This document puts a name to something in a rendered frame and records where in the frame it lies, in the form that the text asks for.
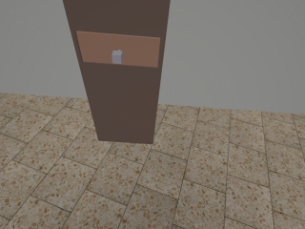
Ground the cabinet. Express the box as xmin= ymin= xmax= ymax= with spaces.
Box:
xmin=62 ymin=0 xmax=171 ymax=144

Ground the handle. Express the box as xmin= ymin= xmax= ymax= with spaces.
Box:
xmin=112 ymin=50 xmax=123 ymax=64

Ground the drawer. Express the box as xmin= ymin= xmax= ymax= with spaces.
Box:
xmin=76 ymin=31 xmax=160 ymax=68

